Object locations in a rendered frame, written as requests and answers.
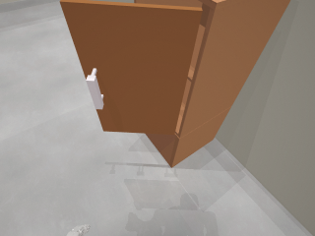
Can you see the cupboard door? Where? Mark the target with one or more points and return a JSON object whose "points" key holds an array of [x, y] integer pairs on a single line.
{"points": [[142, 55]]}

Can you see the robot left hand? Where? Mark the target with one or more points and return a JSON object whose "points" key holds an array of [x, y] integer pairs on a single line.
{"points": [[79, 230]]}

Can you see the handle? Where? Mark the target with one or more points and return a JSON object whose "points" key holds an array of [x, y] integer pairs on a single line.
{"points": [[93, 86]]}

